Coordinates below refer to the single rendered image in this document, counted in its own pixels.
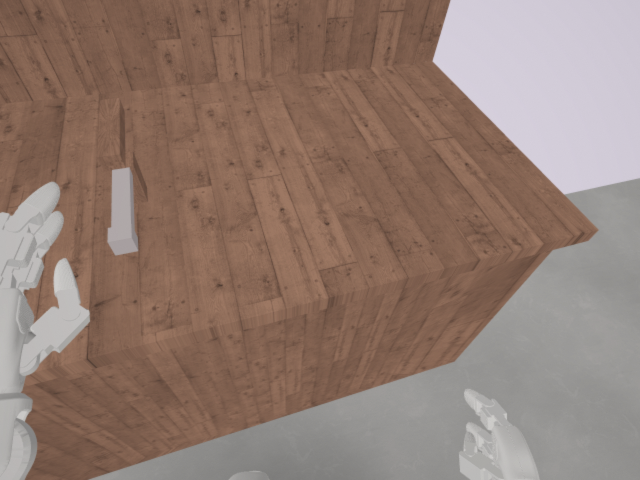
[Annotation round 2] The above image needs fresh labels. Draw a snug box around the counter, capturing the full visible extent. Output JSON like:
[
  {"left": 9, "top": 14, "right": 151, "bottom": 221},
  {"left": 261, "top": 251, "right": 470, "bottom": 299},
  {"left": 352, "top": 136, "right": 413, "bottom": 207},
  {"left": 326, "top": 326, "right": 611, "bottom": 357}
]
[{"left": 0, "top": 0, "right": 598, "bottom": 480}]

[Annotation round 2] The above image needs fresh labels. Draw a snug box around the tap lever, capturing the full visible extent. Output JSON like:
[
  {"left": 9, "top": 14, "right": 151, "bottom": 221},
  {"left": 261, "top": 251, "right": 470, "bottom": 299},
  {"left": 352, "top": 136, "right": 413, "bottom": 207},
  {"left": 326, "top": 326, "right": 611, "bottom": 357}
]
[{"left": 108, "top": 167, "right": 138, "bottom": 256}]

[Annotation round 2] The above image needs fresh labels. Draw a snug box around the robot right hand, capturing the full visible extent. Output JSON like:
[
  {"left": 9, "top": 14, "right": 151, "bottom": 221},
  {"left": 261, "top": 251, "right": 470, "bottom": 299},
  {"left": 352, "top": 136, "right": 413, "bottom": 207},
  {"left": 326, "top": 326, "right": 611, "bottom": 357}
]
[{"left": 459, "top": 389, "right": 540, "bottom": 480}]

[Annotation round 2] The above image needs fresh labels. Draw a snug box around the robot left hand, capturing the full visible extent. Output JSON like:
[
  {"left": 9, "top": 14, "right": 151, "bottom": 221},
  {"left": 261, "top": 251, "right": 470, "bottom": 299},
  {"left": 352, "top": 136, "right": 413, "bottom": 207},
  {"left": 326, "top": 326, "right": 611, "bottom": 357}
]
[{"left": 0, "top": 182, "right": 90, "bottom": 394}]

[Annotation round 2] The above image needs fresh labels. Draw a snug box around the left robot forearm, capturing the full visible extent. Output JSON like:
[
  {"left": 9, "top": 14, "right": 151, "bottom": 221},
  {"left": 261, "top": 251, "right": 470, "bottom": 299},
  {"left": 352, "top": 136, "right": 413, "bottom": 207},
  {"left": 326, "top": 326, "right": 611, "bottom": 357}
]
[{"left": 0, "top": 393, "right": 37, "bottom": 480}]

